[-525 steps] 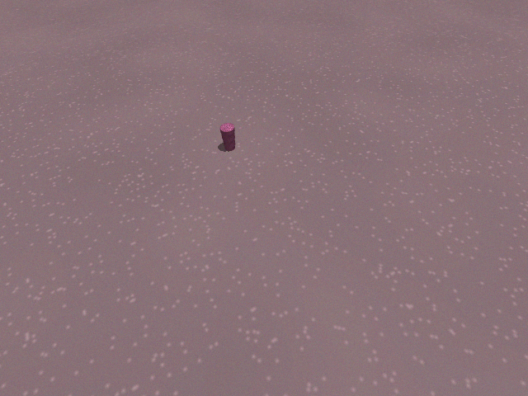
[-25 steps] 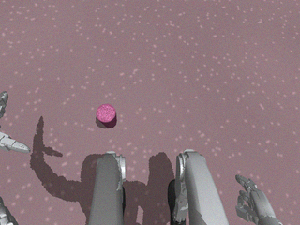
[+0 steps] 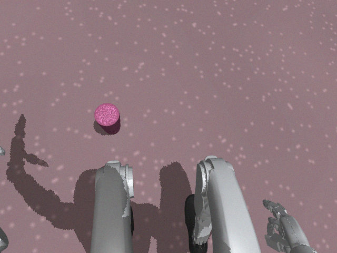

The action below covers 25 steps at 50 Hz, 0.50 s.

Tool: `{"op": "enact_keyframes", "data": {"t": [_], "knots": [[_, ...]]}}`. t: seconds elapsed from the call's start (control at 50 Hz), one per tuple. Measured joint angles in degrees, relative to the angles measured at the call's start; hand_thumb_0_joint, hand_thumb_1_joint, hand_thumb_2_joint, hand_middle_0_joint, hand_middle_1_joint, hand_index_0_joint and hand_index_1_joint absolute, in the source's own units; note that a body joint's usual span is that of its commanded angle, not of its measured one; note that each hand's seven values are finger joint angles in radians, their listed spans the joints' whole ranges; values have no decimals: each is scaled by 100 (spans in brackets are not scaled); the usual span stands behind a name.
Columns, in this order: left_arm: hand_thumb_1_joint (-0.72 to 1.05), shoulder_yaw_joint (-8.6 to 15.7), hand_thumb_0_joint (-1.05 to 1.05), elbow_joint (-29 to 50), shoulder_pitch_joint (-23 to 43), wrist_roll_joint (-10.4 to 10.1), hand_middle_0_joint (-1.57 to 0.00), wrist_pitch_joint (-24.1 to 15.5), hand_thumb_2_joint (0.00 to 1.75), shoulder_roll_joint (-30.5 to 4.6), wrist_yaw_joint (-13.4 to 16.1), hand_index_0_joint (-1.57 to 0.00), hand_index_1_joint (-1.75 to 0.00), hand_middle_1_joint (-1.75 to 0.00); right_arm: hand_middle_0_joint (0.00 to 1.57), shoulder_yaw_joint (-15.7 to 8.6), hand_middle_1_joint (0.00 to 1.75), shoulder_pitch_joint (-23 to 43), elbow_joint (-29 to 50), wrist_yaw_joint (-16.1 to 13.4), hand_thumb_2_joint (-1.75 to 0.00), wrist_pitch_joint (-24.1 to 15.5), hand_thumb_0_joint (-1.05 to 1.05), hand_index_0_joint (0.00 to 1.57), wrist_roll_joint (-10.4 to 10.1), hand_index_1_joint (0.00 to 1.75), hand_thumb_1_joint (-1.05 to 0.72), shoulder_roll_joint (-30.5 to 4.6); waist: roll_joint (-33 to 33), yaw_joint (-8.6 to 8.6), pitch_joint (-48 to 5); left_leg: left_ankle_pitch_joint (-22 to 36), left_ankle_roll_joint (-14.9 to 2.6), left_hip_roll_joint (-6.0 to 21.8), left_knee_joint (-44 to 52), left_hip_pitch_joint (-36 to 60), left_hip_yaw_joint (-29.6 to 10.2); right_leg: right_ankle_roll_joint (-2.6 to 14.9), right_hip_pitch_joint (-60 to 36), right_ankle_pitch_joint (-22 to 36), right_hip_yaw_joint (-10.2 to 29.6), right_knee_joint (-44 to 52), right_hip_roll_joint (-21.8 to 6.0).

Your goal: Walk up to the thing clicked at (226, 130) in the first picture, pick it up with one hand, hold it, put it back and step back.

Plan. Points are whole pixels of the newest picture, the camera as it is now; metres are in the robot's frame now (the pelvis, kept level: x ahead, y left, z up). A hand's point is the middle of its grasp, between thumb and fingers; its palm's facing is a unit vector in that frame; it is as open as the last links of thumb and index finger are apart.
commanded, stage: go down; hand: left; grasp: from the side
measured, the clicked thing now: (109, 121) +0.49 +0.19 -0.34
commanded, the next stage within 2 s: approach in 0.58 s
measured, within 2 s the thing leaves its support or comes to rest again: neither
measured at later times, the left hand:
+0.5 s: hand out of the picture +0.41 +0.38 -0.02, palm faces +0.09 -0.99 -0.09, open 17.4 cm
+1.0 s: hand (19, 114) +0.43 +0.36 -0.11, palm faces +0.07 -1.00 +0.01, open 17.5 cm
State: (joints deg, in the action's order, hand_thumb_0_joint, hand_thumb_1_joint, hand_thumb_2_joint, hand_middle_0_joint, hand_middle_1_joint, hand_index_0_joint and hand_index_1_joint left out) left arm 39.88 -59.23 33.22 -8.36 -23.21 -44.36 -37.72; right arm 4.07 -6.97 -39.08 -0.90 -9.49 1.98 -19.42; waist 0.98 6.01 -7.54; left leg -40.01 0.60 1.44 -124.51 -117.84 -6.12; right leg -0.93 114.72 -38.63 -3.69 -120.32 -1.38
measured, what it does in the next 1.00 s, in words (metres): lowers itself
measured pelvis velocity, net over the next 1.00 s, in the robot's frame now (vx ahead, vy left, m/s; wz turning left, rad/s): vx -0.01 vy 0.00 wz -0.06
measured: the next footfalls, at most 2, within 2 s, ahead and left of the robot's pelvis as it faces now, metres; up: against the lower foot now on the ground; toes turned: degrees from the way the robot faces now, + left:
none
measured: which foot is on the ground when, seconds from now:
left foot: down 0.00-1.00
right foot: down 0.00-1.00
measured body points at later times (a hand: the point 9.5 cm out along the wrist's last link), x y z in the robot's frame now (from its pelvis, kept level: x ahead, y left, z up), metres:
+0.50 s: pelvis +0.00 +0.00 -0.03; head +0.21 +0.06 +0.37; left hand +0.40 +0.43 -0.02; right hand +0.14 -0.29 -0.12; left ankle +0.08 +0.12 -0.38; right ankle +0.10 -0.13 -0.38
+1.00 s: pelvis -0.01 +0.00 -0.06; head +0.22 +0.09 +0.31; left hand +0.42 +0.41 -0.10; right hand +0.13 -0.28 -0.14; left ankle +0.08 +0.12 -0.38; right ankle +0.10 -0.13 -0.38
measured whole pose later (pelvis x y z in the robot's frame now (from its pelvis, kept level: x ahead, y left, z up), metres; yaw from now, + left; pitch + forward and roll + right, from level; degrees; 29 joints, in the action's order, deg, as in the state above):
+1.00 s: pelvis -0.01 +0.00 -0.06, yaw -3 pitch +29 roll -9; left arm 40.5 -72.3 40.8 -12.8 -32.9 -51.2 -41.1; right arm 10.8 -4.6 -37.1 1.0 -9.7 5.1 -21.7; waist 4.1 9.9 -0.2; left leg -40.1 0.3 1.2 -137.0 -126.7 -9.4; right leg -1.8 122.1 -37.8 -5.7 -130.3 -0.5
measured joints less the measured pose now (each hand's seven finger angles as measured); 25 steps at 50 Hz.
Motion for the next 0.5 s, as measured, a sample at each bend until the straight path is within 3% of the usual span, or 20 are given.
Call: {"op": "enact_keyframes", "data": {"t": [0.5], "knots": [[-55, 258, -1, -223, 360, -69, -5, -21, 9, -415, -282, -4, -9, -10, 21, 147, 30, 13, 18, 21, -91, 36, 0, 20, 69, 30, -91, -132, 33, 89, 186, -7, 24, -39, -508, -426, -100, 2, 396, -13, -53, -482, -4]]}}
